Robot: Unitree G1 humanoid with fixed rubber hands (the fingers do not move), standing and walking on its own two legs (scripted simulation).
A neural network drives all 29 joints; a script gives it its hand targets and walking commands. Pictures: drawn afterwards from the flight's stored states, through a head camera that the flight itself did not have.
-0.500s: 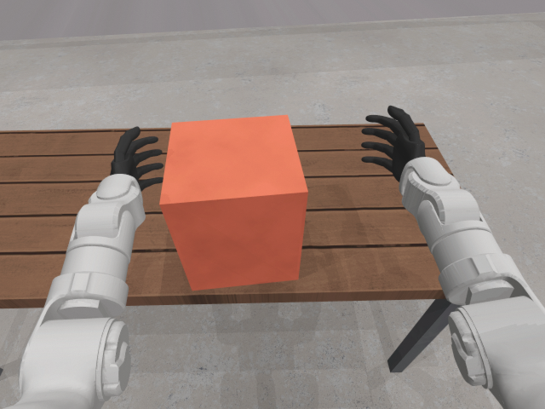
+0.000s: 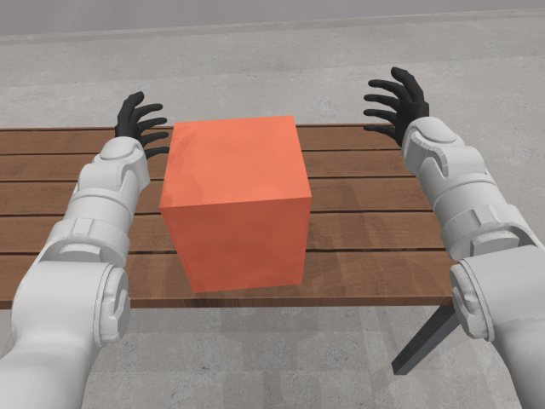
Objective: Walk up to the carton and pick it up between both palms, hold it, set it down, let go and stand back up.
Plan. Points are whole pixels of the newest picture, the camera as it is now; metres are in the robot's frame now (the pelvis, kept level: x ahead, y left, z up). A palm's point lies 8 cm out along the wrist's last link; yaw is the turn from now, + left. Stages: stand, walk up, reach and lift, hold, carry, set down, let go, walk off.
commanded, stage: reach and lift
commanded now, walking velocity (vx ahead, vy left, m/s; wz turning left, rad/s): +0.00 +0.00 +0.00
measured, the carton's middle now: (241, 207) +0.48 +0.09 +0.01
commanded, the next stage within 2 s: none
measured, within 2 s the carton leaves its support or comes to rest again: neither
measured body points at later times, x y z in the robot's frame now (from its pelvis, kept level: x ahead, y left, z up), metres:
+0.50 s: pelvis +0.00 +0.00 +0.00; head +0.06 +0.01 +0.44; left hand +0.45 +0.25 +0.09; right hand +0.49 -0.14 +0.14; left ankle +0.00 +0.13 -0.74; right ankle -0.01 -0.10 -0.74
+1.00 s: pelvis +0.01 +0.00 -0.01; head +0.11 +0.00 +0.43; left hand +0.47 +0.23 +0.05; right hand +0.51 -0.13 +0.08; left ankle +0.00 +0.13 -0.74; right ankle -0.01 -0.10 -0.74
